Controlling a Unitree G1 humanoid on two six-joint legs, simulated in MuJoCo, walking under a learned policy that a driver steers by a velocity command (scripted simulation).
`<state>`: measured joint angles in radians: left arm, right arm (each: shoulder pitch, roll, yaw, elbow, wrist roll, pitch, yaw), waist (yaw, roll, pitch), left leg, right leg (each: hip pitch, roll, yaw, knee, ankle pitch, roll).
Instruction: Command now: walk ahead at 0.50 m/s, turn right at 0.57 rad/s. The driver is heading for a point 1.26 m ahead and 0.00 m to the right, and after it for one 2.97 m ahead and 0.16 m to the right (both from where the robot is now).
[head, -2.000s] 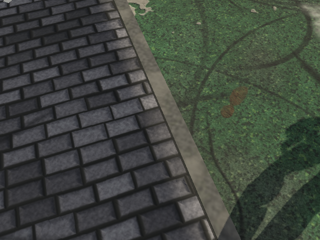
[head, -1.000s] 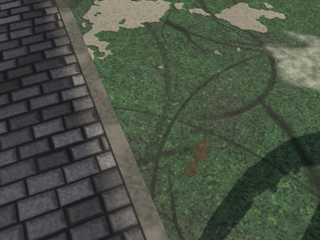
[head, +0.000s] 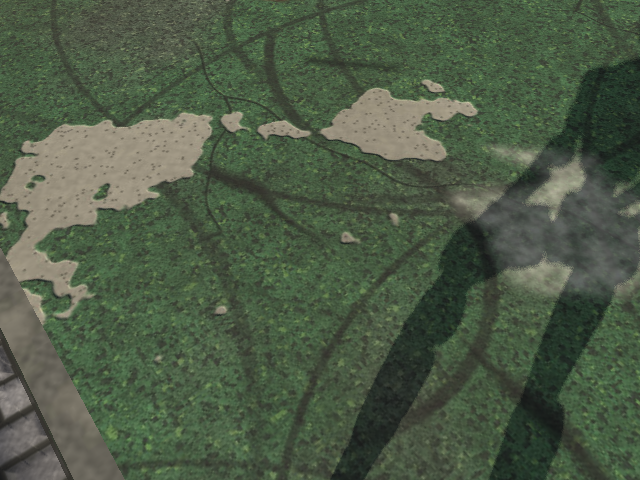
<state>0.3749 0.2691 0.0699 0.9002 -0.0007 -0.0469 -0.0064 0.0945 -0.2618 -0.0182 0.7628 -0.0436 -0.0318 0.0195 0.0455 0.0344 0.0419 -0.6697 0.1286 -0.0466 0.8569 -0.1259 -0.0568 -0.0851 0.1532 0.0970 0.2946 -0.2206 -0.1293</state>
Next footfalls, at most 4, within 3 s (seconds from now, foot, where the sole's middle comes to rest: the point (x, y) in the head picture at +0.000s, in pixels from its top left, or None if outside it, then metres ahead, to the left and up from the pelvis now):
0.18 left None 0.29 0.12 -0.78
0.58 right None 0.21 -0.08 -0.78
1.54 right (419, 420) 0.59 -0.13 -0.78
2.10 left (371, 290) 0.92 -0.03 -0.78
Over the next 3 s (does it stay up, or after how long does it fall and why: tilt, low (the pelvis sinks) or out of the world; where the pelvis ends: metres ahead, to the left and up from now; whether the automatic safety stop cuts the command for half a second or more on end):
stays up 1.16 -0.09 0.00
